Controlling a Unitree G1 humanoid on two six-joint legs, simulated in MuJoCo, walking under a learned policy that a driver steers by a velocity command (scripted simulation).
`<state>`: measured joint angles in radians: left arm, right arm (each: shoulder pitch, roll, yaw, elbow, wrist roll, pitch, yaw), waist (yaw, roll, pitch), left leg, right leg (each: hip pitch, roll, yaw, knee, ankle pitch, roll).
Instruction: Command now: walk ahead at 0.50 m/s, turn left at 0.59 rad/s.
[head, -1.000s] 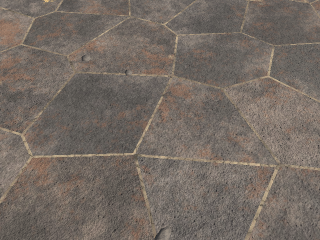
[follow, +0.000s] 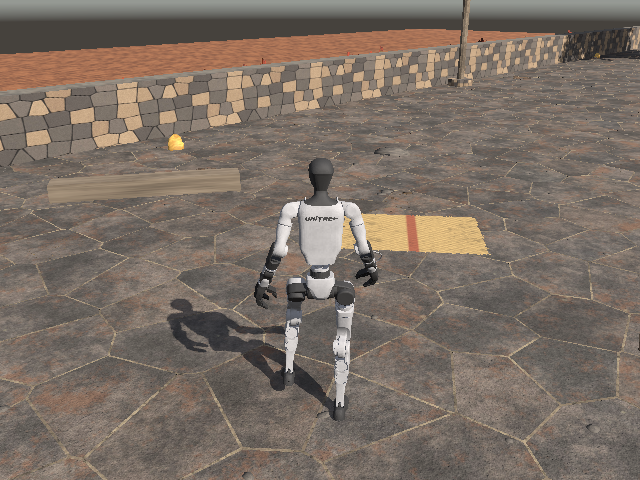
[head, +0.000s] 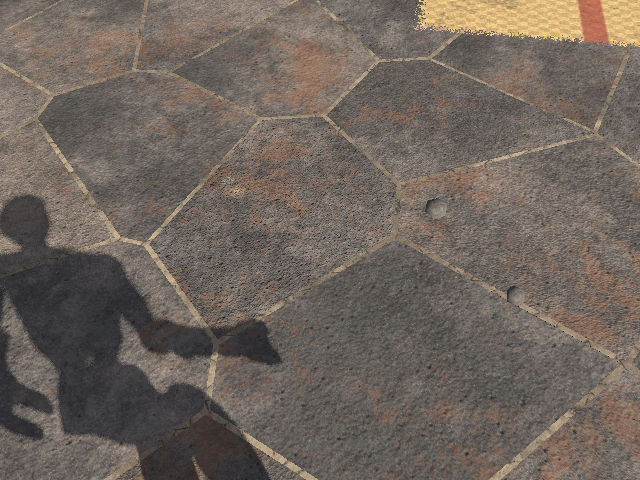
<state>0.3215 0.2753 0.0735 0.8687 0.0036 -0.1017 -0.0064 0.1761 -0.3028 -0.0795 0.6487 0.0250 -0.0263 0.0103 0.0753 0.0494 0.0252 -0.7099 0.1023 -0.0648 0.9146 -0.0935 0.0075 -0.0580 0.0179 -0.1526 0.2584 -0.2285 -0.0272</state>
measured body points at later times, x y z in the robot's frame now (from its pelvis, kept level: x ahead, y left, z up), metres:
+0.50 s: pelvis +0.27 +0.07 +0.00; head +0.30 +0.09 +0.45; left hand +0.37 +0.37 -0.11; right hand +0.42 -0.17 -0.10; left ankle +0.23 +0.14 -0.75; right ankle +0.45 -0.08 -0.67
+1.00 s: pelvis +0.58 +0.05 +0.00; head +0.61 +0.03 +0.45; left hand +0.67 +0.32 -0.11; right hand +0.74 -0.22 -0.10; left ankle +0.66 +0.23 -0.67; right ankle +0.58 -0.02 -0.75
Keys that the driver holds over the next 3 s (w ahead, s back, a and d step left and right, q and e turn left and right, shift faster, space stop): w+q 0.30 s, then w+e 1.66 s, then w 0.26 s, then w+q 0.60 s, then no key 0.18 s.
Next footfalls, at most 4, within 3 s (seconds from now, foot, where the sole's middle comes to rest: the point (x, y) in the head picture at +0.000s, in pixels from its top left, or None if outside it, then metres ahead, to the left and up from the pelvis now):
0.20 left None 0.27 0.15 -0.78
0.76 right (374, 412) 0.62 -0.02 -0.78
1.24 left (299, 300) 0.90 0.17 -0.78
1.76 right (439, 253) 1.07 -0.18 -0.78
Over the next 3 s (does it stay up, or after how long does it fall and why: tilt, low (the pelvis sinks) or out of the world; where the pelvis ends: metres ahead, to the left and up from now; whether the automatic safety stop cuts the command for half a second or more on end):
stays up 1.51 -0.41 0.00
